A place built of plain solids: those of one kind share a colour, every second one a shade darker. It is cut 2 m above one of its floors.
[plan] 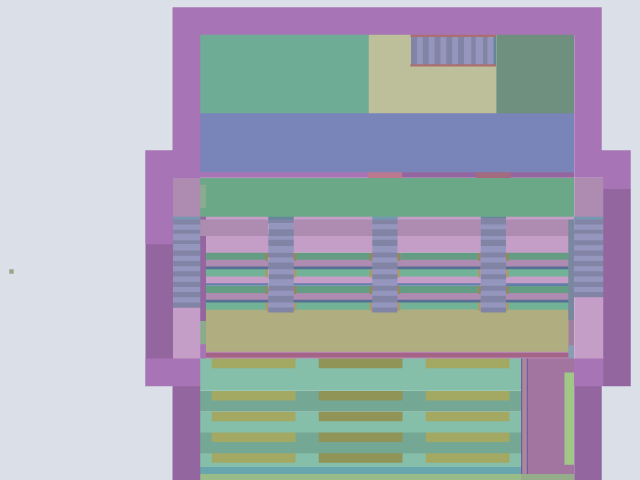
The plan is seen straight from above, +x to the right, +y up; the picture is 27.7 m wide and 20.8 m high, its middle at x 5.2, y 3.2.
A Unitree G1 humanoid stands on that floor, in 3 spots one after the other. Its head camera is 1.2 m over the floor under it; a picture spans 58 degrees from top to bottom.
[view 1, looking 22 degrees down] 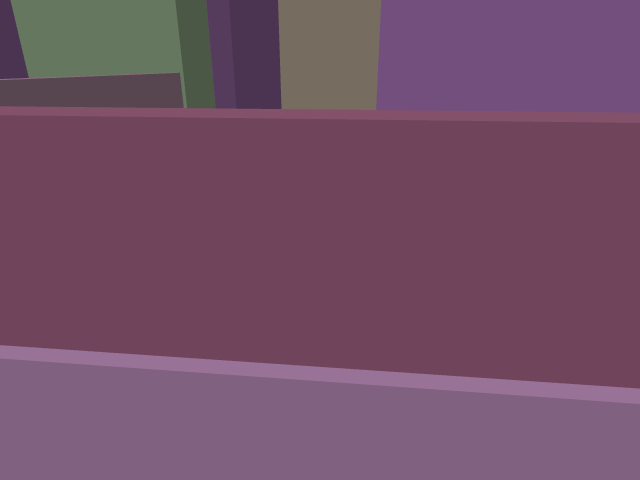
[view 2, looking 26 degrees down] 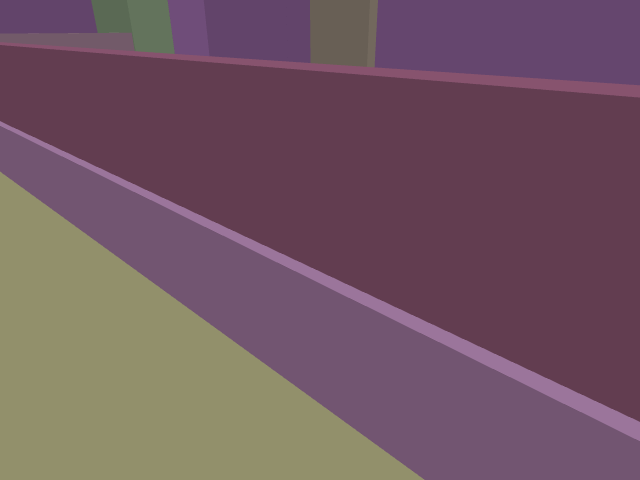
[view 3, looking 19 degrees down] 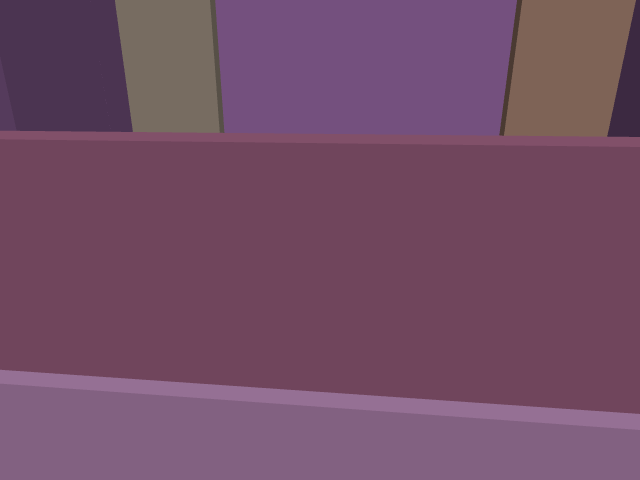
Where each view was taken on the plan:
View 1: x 11.39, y -0.81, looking -84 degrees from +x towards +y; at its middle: rail_front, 0.95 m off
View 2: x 1.16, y -0.81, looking -47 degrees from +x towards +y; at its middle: rail_front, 1.33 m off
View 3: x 6.69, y -0.81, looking -84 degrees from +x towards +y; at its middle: rail_front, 0.93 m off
